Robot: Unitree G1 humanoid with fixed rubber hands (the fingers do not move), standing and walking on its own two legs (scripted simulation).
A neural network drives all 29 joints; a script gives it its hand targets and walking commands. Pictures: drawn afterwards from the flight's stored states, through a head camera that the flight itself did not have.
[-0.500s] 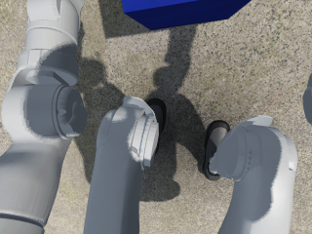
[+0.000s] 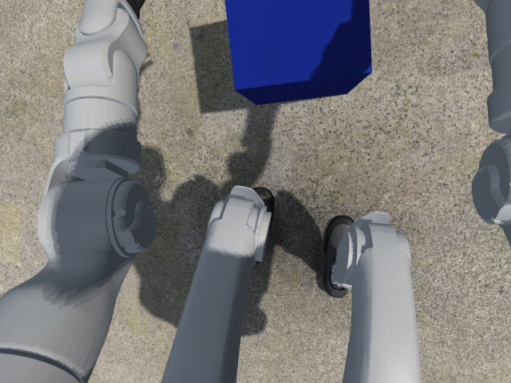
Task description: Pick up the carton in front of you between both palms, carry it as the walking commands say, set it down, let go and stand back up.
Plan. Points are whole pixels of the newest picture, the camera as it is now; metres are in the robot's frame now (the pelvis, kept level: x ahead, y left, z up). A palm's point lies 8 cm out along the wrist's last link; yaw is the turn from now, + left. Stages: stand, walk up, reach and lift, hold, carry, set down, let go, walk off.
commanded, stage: set down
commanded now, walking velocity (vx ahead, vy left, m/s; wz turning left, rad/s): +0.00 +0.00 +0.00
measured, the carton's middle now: (296, 37) +0.58 +0.08 -0.37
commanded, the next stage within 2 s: let go in 0.40 s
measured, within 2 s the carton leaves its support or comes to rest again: neither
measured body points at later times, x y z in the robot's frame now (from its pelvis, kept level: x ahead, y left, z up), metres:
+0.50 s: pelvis +0.03 +0.00 +0.14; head +0.35 +0.02 +0.45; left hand +0.53 +0.27 +0.04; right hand +0.62 -0.12 +0.04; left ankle +0.12 +0.11 -0.46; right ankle +0.08 -0.11 -0.46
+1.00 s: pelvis +0.08 +0.02 +0.24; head +0.28 +0.03 +0.65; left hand +0.38 +0.28 +0.14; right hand +0.45 -0.16 +0.13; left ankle +0.12 +0.11 -0.46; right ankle +0.08 -0.11 -0.46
